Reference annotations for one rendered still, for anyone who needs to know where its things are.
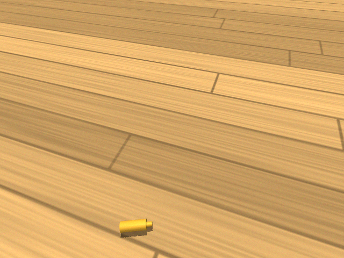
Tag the bottle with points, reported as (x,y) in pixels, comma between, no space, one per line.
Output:
(134,225)

